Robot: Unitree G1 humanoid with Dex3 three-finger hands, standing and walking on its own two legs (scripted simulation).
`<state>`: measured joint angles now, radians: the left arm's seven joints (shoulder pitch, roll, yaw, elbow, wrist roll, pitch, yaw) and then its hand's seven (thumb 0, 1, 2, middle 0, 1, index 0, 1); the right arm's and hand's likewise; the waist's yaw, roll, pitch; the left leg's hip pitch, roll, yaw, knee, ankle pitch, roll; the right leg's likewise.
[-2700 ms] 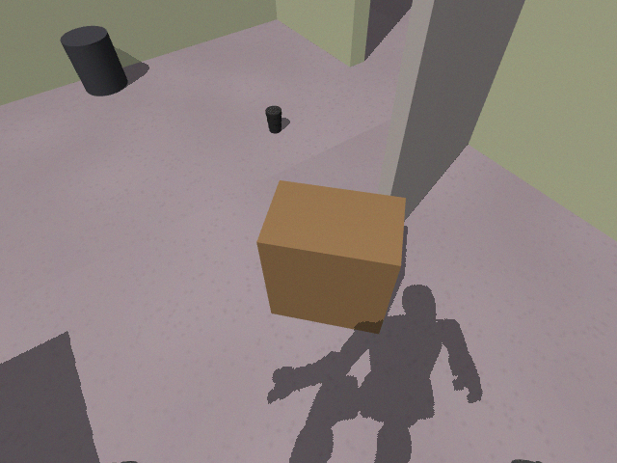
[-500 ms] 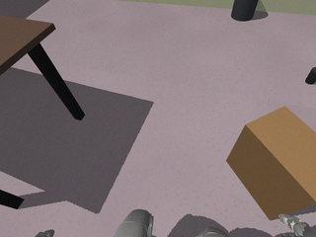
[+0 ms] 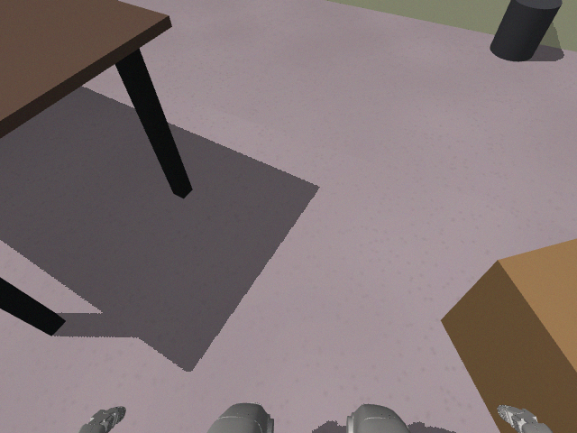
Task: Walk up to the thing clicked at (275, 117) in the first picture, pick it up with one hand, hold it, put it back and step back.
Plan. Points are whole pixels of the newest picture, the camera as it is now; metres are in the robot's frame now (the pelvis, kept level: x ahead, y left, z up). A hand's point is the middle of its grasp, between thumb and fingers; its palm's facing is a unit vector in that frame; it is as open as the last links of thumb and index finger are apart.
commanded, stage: walk up
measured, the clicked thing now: out of the picture +1.03 -1.42 -0.68
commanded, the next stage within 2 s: stand in 0.60 s
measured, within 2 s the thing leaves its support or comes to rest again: neither
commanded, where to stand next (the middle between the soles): +0.06 -0.02 m, yaw +0 degrees
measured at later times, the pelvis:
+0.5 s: pelvis +0.00 +0.00 +0.03, yaw +4 degrees
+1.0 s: pelvis +0.01 -0.01 +0.04, yaw +2 degrees
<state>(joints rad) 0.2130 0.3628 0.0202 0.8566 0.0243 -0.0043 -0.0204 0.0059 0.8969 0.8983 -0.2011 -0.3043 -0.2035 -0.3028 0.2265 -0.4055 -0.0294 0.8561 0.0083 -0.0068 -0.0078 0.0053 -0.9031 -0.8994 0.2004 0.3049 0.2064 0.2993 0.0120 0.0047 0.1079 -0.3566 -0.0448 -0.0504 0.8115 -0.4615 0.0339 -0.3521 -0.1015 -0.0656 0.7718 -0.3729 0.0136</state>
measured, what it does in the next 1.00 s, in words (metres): stands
